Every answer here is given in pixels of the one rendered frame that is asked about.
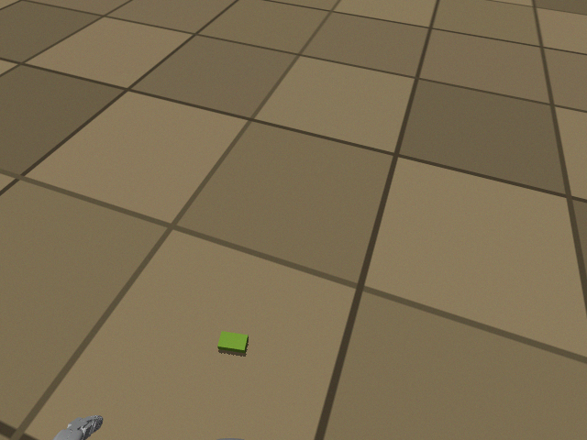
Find left robot hand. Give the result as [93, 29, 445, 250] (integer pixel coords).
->
[52, 415, 103, 440]

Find small box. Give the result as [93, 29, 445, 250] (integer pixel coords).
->
[217, 331, 249, 353]

